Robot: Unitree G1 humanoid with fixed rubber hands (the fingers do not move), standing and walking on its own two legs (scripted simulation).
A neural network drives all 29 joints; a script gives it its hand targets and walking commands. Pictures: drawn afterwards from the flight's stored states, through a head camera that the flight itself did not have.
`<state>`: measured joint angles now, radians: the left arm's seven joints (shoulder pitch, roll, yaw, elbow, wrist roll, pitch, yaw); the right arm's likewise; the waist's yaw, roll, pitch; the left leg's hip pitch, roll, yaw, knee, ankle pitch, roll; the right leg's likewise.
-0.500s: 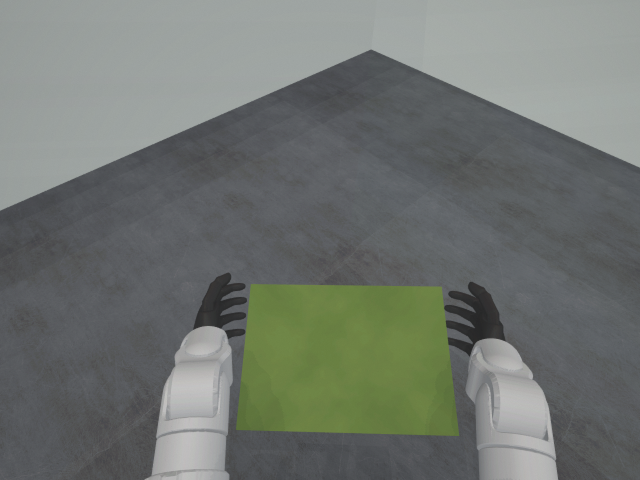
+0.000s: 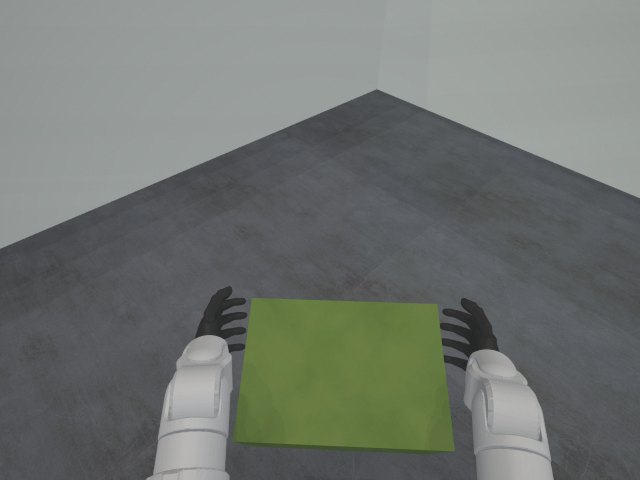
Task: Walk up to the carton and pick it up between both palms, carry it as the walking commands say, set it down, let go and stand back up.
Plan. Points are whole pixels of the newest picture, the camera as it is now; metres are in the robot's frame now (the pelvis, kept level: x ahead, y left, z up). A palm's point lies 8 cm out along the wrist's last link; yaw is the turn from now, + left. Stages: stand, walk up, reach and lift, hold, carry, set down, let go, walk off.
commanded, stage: carry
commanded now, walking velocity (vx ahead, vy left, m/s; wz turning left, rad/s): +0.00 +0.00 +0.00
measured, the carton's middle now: (341, 378) +0.29 +0.00 -0.06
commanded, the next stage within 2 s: none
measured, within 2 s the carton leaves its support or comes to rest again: neither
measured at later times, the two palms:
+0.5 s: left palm (198, 380) +0.23 +0.17 +0.04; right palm (491, 391) +0.23 -0.17 +0.04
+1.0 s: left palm (188, 391) +0.22 +0.18 +0.04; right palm (482, 401) +0.22 -0.16 +0.04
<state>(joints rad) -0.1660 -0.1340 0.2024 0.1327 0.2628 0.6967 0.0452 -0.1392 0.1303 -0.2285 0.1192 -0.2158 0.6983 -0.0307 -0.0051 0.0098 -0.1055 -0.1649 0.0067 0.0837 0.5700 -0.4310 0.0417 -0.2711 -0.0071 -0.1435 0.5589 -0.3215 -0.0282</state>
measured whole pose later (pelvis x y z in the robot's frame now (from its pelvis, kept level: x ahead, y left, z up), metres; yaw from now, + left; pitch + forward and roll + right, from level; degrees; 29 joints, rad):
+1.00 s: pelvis -0.06 +0.01 +0.00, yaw +2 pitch +1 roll -1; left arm -0.19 -0.14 0.22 0.17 0.26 0.67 0.05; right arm -0.17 0.13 -0.24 0.16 -0.20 0.67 -0.05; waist -0.01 0.00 -0.07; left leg -0.23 -0.02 0.07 0.55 -0.34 0.06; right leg -0.31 -0.04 -0.16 0.51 -0.21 -0.02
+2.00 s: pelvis -0.08 +0.00 +0.00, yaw +2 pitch +0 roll -1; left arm -0.19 -0.14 0.22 0.19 0.27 0.67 0.05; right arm -0.19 0.13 -0.24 0.18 -0.23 0.68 -0.03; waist -0.01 0.00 -0.09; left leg -0.25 -0.02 0.07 0.55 -0.31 0.06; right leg -0.32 -0.04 -0.15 0.49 -0.17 -0.03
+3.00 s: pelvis -0.07 +0.00 +0.01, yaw +3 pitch -3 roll -1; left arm -0.17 -0.13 0.20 0.17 0.22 0.66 0.05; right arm -0.14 0.13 -0.26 0.11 -0.21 0.68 -0.03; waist -0.01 0.01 -0.03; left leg -0.14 -0.02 0.00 0.49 -0.30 0.04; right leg -0.21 0.00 -0.10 0.43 -0.17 -0.02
